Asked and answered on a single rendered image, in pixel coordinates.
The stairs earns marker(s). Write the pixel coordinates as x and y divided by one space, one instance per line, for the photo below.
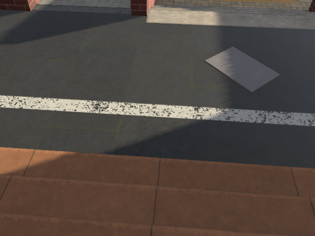
233 9
67 193

